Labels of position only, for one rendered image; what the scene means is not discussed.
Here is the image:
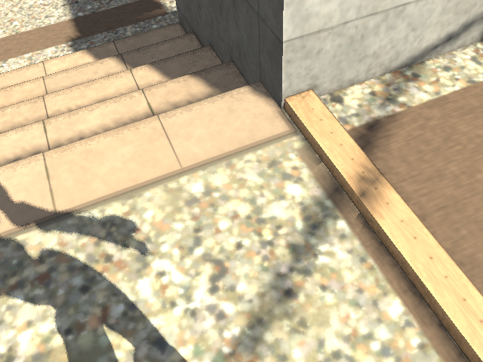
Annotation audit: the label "stairs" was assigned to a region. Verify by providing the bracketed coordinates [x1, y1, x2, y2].
[0, 22, 249, 166]

